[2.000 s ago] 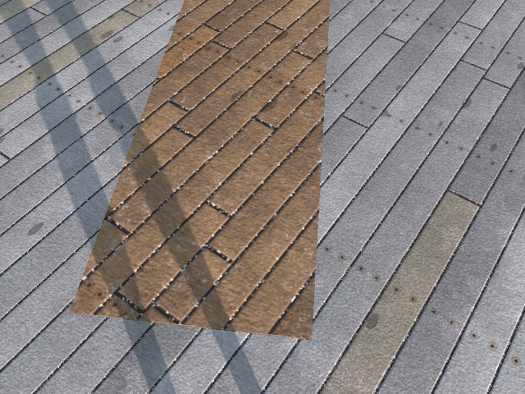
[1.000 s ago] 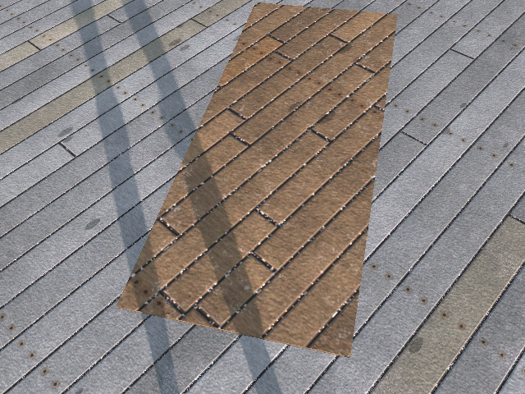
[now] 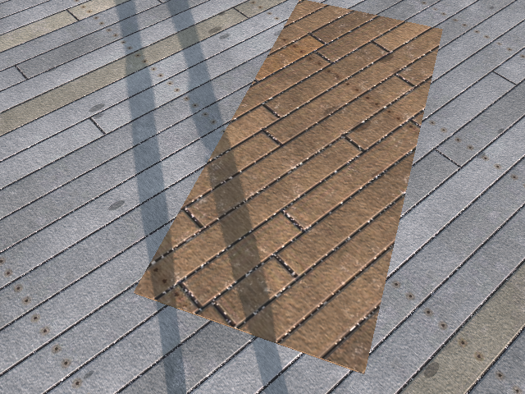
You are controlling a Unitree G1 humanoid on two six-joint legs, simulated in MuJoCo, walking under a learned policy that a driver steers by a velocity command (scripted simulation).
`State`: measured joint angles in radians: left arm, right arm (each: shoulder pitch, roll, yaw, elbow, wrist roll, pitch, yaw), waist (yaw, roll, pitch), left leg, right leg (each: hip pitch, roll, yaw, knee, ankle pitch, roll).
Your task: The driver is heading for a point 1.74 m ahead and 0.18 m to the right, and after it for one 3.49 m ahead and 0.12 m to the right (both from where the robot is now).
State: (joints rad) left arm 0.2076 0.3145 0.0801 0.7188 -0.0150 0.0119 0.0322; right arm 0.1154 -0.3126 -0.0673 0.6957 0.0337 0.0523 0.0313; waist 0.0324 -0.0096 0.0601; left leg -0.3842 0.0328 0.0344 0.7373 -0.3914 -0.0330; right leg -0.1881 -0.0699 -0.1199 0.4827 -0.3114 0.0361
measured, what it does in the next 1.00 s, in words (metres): walks ahead, turning right: left foot, then right foot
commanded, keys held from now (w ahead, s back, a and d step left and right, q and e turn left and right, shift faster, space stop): w+q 0.12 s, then w+e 0.88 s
